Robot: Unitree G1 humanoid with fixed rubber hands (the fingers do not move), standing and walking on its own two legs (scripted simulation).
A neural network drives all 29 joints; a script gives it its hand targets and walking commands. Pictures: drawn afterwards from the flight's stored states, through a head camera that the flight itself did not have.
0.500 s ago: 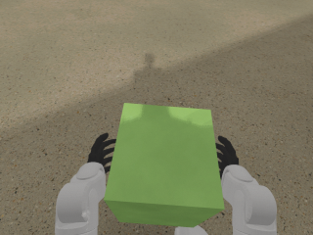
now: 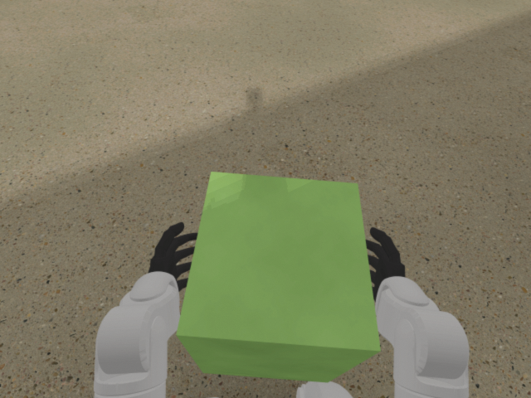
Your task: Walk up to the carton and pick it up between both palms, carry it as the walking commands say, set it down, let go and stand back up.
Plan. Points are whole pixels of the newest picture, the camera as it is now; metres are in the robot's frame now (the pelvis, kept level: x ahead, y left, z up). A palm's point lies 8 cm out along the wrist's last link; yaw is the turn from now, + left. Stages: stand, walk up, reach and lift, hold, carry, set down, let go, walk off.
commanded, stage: carry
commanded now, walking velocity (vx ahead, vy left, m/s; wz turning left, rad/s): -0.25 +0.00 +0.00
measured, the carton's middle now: (274, 285) +0.27 +0.00 +0.02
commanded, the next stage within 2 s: none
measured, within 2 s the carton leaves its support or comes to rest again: neither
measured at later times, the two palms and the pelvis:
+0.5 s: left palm out of the picture +0.09 +0.15 +0.08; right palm out of the picture +0.09 -0.14 +0.08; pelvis -0.16 +0.00 +0.00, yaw +0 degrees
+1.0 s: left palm out of the picture +0.01 +0.15 +0.07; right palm out of the picture +0.01 -0.14 +0.06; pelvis -0.26 +0.01 -0.01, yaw +1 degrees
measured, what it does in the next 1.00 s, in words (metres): walks backwards: right foot, then left foot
